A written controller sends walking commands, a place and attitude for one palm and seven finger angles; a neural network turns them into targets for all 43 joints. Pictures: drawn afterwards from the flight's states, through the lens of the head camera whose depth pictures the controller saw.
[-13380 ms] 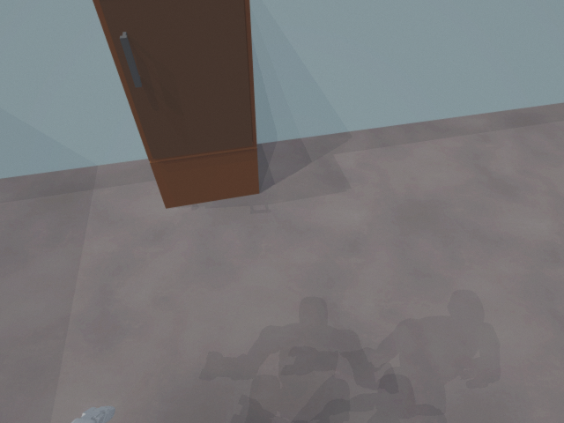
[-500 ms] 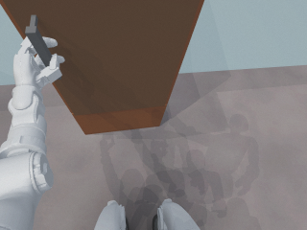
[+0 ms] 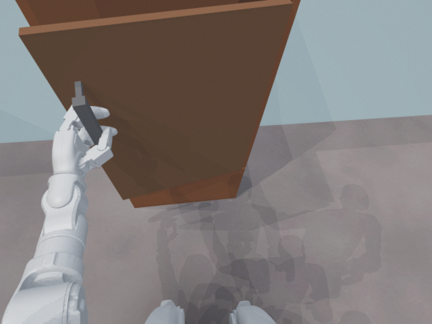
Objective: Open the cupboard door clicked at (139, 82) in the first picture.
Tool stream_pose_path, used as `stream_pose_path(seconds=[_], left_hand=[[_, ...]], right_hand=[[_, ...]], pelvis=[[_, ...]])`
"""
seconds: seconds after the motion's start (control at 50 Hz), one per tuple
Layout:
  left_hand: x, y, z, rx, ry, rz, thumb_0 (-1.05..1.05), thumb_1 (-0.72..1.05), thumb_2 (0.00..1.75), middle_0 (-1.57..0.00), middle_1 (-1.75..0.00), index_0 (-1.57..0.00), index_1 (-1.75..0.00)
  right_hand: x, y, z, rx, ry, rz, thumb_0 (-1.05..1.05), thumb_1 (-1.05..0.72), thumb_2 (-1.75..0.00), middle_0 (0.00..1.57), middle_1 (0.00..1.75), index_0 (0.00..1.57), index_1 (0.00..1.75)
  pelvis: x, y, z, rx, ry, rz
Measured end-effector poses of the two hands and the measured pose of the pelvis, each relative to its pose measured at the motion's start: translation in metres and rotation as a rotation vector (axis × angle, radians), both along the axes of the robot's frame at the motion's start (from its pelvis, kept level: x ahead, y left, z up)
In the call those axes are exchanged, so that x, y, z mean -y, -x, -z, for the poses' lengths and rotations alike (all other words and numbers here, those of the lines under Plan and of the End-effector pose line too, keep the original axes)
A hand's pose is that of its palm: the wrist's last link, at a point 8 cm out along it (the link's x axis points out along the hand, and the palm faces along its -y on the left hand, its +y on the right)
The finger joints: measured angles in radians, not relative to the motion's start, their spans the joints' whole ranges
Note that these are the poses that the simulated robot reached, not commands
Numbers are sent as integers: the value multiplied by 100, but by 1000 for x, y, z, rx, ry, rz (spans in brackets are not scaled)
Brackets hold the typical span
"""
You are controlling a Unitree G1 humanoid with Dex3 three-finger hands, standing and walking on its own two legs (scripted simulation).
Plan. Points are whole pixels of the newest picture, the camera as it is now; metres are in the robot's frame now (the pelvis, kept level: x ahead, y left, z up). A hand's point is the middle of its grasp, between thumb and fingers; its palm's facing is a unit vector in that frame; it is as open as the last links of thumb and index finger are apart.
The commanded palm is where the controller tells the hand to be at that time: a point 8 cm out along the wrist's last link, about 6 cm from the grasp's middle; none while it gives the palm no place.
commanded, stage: pull the door open along its arc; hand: left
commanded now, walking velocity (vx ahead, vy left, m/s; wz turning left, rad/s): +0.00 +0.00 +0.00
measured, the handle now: (94, 122) +0.48 +0.22 +0.05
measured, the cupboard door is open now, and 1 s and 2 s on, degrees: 10 44 45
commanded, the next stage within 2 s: open thumb and fingers to let go in 0.50 s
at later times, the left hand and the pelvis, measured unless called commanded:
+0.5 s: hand (175, 227) +0.28 +0.06 +0.05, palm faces +0.41 -0.91 +0.00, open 6.2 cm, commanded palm +0.21 +0.11 +0.04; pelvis -0.01 -0.04 +0.00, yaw +4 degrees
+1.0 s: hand (186, 232) +0.27 +0.04 +0.04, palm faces +0.48 -0.87 -0.04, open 10.1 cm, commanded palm +0.22 +0.09 +0.04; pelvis -0.01 -0.08 +0.00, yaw +6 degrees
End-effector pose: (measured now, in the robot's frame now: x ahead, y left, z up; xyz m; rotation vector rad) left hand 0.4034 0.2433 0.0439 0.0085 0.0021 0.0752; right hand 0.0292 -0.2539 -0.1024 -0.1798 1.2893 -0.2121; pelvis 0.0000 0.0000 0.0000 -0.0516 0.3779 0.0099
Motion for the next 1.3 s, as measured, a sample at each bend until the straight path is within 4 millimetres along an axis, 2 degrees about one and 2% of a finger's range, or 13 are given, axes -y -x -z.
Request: stream_pose_path(seconds=[0.06,0.18,0.28,0.34,0.42,0.5,0.58,0.7,0.78,0.86,0.96,1.12,1.3], left_hand=[[11,25,0,4,18,2,1,73,76,-32,-133,-32,-133],[49,77,2,18,102,-187,2,71,76,-32,-133,-34,-130],[84,115,0,16,103,-301,2,69,76,-32,-133,-35,-130],[102,133,-2,9,70,-350,2,68,76,-33,-132,-35,-131],[122,151,-4,-14,26,-369,1,67,75,-34,-131,-35,-132],[142,169,-7,-51,19,-347,2,66,73,-33,-129,-36,-133],[158,180,-8,-59,-9,-333,1,66,73,-33,-129,-37,-134],[166,173,0,-61,-17,-394,0,70,79,-35,-132,-38,-134],[166,171,1,-61,-16,-421,0,63,78,-36,-132,-39,-133],[164,177,0,-66,-21,-440,0,48,72,-36,-130,-38,-131],[162,178,1,-61,-25,-438,0,20,60,-35,-128,-36,-128],[161,177,2,-38,-12,-415,0,-26,41,-31,-121,-33,-121],[160,178,1,-44,5,-388,-1,-46,32,-26,-94,-31,-94]], right_hand=[[-1,-21,-3,65,-12,-27,0,-91,-90,20,30,20,30],[-9,-75,-5,212,-45,-136,1,-91,-90,20,30,20,30],[-21,-117,-8,330,-83,-222,1,-91,-90,20,30,20,30],[-29,-135,-11,386,-101,-268,1,-91,-90,20,30,20,30],[-35,-150,-17,442,-121,-299,1,-91,-90,20,30,20,30],[-34,-155,-24,482,-139,-298,1,-91,-90,20,30,20,30],[-23,-155,-25,499,-131,-305,1,-91,-90,20,30,20,30],[3,-150,-10,463,-96,-318,1,-91,-90,20,30,20,30],[18,-143,-1,426,-85,-298,1,-91,-90,20,30,20,30],[29,-135,3,401,-83,-275,1,-91,-90,20,30,20,30],[38,-128,7,386,-79,-258,1,-91,-90,20,30,20,30],[39,-128,9,391,-73,-246,1,-91,-90,20,30,20,30],[24,-133,1,430,-76,-248,1,-91,-90,20,30,20,30]], pelvis=[[0,-2,-3,18,-4,0],[2,-1,-4,48,-16,-10],[9,4,-1,76,-31,-21],[16,8,1,91,-39,-33],[26,10,0,113,-49,-44],[38,7,-4,137,-59,-49],[49,6,-5,148,-66,-65],[64,11,1,130,-77,-85],[72,10,2,116,-88,-84],[76,8,0,116,-97,-81],[80,9,1,114,-101,-76],[78,10,3,109,-101,-69],[67,13,2,117,-91,-65]])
